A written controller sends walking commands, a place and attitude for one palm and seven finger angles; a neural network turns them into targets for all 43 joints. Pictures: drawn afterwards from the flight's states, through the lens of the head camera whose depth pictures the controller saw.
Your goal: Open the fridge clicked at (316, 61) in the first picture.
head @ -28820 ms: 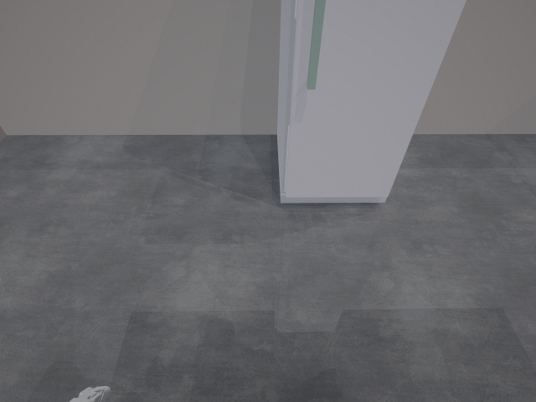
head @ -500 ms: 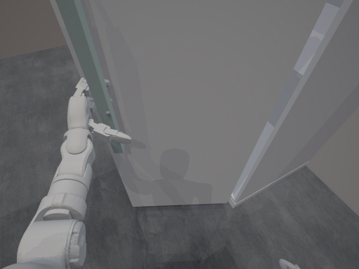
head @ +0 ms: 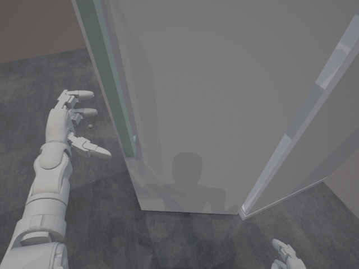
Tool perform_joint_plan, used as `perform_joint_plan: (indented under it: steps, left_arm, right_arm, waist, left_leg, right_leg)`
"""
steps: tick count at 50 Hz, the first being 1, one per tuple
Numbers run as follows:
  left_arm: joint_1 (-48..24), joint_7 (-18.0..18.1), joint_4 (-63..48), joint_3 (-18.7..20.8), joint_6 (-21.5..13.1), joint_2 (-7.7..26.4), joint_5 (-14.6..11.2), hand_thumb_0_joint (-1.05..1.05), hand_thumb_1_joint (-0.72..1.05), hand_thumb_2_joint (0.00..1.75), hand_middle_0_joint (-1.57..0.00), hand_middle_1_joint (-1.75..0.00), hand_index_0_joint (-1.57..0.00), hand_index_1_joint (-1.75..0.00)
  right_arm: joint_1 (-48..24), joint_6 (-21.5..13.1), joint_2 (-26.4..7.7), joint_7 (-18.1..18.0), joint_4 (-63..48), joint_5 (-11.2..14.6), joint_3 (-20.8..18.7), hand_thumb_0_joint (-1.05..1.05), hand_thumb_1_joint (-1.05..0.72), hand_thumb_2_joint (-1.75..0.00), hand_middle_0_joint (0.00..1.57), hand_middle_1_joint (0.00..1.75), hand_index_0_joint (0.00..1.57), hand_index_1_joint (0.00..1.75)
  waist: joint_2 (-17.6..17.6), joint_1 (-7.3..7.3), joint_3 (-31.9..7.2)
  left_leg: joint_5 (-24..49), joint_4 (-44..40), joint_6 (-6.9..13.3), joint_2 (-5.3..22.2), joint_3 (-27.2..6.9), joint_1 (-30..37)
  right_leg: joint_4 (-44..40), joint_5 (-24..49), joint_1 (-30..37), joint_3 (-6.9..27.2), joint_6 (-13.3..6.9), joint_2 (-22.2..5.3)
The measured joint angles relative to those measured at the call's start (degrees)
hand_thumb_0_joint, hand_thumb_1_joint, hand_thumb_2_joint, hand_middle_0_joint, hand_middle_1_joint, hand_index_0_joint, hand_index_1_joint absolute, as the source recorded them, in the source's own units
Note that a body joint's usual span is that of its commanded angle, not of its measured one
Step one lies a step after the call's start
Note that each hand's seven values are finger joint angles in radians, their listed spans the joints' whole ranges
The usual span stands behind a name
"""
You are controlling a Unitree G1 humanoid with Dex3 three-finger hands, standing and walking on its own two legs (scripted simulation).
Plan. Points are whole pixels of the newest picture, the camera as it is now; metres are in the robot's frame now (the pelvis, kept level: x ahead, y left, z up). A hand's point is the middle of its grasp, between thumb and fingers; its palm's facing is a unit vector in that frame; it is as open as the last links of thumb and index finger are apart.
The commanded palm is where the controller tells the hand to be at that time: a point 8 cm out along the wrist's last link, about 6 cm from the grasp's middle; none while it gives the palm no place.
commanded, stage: slip the hand off the handle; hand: left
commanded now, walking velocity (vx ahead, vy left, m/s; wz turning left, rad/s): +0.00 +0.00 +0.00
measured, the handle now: (116, 83) +0.46 +0.17 +0.18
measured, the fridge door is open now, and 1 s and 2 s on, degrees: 64 64 64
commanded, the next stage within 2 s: draw the hand back to the body in 0.66 s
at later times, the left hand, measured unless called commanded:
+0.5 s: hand (85, 161) +0.29 +0.21 +0.12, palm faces +0.16 -0.98 -0.15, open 14.7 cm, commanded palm +0.26 +0.25 +0.12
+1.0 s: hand (72, 171) +0.26 +0.21 +0.14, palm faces +0.29 -0.96 -0.05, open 14.7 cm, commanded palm +0.21 +0.25 +0.13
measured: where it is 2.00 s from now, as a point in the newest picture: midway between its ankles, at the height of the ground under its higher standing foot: outside the picture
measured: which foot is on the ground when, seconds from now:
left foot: down 0.00-1.00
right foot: down 0.00-1.00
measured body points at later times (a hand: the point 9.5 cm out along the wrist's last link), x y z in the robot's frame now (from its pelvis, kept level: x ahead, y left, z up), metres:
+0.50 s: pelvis -0.01 +0.01 +0.00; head -0.01 +0.00 +0.45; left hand +0.28 +0.26 +0.13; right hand +0.17 -0.22 -0.08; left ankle +0.00 +0.11 -0.73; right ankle +0.01 -0.11 -0.73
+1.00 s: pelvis -0.01 -0.01 +0.01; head -0.03 -0.03 +0.45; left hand +0.23 +0.26 +0.14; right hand +0.18 -0.22 -0.07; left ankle +0.00 +0.11 -0.73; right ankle +0.01 -0.11 -0.73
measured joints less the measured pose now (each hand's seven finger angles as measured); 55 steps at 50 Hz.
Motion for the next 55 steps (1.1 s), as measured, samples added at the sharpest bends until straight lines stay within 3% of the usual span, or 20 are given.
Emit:
perform_joint_plan:
  steps: [4, 11, 19, 30, 40, 42, 44, 50, 55]
  left_arm:
    - [3.0, -1.5, -3.2, 0.8, -0.5, 0.4, -1.4, -0.01, -0.55, 0.20, -0.26, -1.15, -0.25, -1.15]
    - [12.7, -2.5, -12.8, -0.7, 0.8, -2.7, -3.3, -0.01, -0.55, 0.20, -0.26, -1.15, -0.25, -1.15]
    - [21.6, 1.5, -24.8, -3.2, 1.3, -5.1, -2.0, -0.01, -0.55, 0.20, -0.26, -1.15, -0.25, -1.15]
    - [25.5, 2.2, -30.9, -7.5, 6.4, -6.2, -2.2, -0.01, -0.55, 0.20, -0.26, -1.15, -0.25, -1.15]
    - [31.0, 4.3, -37.0, -8.8, 6.6, -6.5, -1.1, -0.01, -0.55, 0.20, -0.26, -1.16, -0.25, -1.15]
    - [29.9, 4.3, -36.7, -6.9, 8.1, -7.5, -6.6, -0.01, -0.55, 0.20, -0.26, -1.16, -0.26, -1.15]
    - [28.5, 4.8, -36.6, -4.3, 10.1, -8.9, -10.0, -0.01, -0.56, 0.20, -0.26, -1.16, -0.26, -1.15]
    - [31.2, 5.4, -40.6, -3.4, 13.3, -7.5, -7.0, -0.01, -0.55, 0.20, -0.25, -1.15, -0.25, -1.15]
    - [34.7, 2.0, -43.7, -2.9, 16.0, -7.2, -10.0, -0.01, -0.55, 0.20, -0.25, -1.15, -0.25, -1.15]
  right_arm:
    - [1.8, -0.1, -0.2, 0.4, -0.3, 0.0, -0.5, 0.01, -0.90, -0.90, 0.20, 0.30, 0.20, 0.30]
    - [3.6, -0.1, -1.0, 1.1, -0.3, 0.3, -1.2, 0.01, -0.90, -0.90, 0.20, 0.30, 0.20, 0.30]
    - [1.7, -2.2, -0.3, 0.8, -1.0, -0.4, -1.1, 0.01, -0.91, -0.90, 0.20, 0.30, 0.20, 0.30]
    - [-1.6, -3.8, 0.7, -0.1, -2.4, -0.3, 0.8, 0.01, -0.90, -0.90, 0.20, 0.30, 0.20, 0.30]
    - [-1.6, -4.2, 1.1, -0.1, -2.1, -1.2, 1.7, 0.01, -0.90, -0.90, 0.20, 0.30, 0.20, 0.30]
    - [-1.7, -4.5, 1.1, -0.8, -1.0, -0.7, 1.8, 0.01, -0.90, -0.90, 0.20, 0.30, 0.20, 0.30]
    - [-1.8, -4.9, 1.1, -1.6, 0.4, -0.3, 1.8, 0.01, -0.90, -0.90, 0.20, 0.30, 0.20, 0.30]
    - [-0.9, -5.4, 0.5, -1.2, -0.1, -0.6, 1.5, 0.01, -0.90, -0.90, 0.20, 0.30, 0.20, 0.30]
    - [-1.1, -5.3, 0.3, -1.8, -0.2, -0.3, 1.4, 0.01, -0.90, -0.90, 0.20, 0.30, 0.20, 0.30]
  waist:
    - [0.4, 0.20, -0.5]
    - [1.0, 0.74, -1.2]
    - [0.8, 1.44, -0.3]
    - [1.6, 2.40, -0.3]
    - [1.2, 2.86, 0.8]
    - [1.3, 3.01, 1.2]
    - [1.4, 3.30, 1.1]
    - [2.0, 3.29, -0.1]
    - [2.2, 3.57, -0.5]
  left_leg:
    - [-0.3, 0.1, 0.1, 0.2, 0.5, 0.0]
    - [-0.8, 0.2, 0.4, -0.1, 1.0, 1.2]
    - [-0.7, 0.7, 0.5, -0.2, 0.7, 2.3]
    - [0.5, -0.2, 0.3, -0.6, 0.0, 4.1]
    - [0.7, -0.5, -0.3, -0.2, -0.6, 5.4]
    - [0.8, -0.8, -0.5, -0.1, -1.0, 5.9]
    - [1.1, -1.5, -0.6, 0.1, -1.2, 6.6]
    - [1.6, -3.5, -0.7, -0.1, -0.9, 8.3]
    - [1.8, -4.6, -0.7, 0.0, -0.8, 9.6]
  right_leg:
    - [-0.1, 0.0, -0.2, 0.5, 0.1, 0.2]
    - [0.2, -0.4, 0.8, 1.1, 0.5, 0.0]
    - [0.6, -0.3, 2.1, 0.8, 0.5, -0.2]
    - [0.0, 0.3, 4.1, 0.1, 0.4, -0.5]
    - [0.0, 0.1, 5.4, -0.5, -0.2, -0.2]
    - [-0.7, 0.4, 6.2, -0.9, -0.4, 0.0]
    - [-1.7, 0.7, 7.1, -1.1, -0.5, 0.2]
    - [-2.8, 0.9, 8.3, -0.9, -0.5, 0.1]
    - [-3.7, 0.9, 9.4, -0.7, -0.5, 0.2]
